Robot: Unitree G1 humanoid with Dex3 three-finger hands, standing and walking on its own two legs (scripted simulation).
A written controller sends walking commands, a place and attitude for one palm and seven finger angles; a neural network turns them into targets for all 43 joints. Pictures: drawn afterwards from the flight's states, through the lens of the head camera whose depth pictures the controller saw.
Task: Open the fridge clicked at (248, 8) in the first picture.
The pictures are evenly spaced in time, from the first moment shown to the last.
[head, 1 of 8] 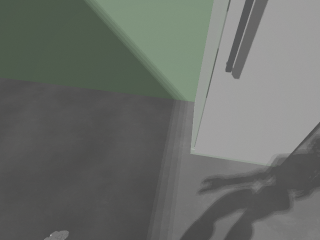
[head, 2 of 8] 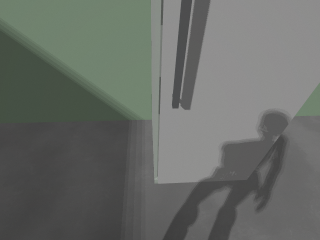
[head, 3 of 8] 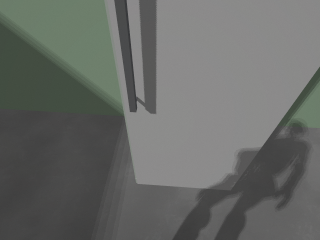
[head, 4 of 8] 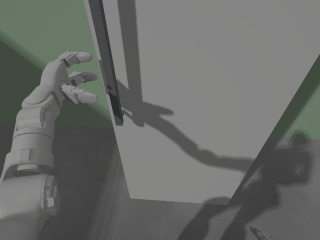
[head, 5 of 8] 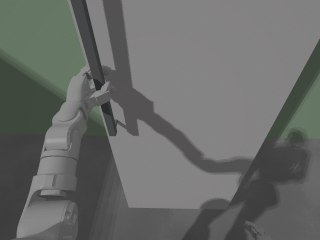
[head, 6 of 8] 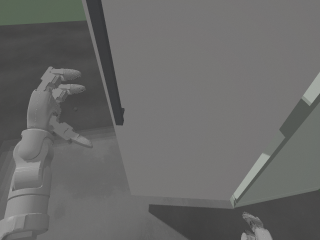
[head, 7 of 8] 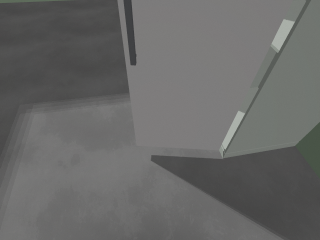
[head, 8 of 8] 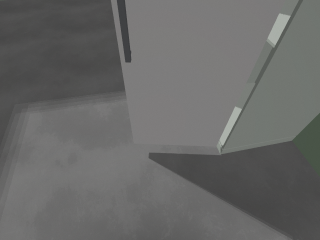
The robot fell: no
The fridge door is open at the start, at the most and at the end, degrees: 0 85 76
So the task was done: yes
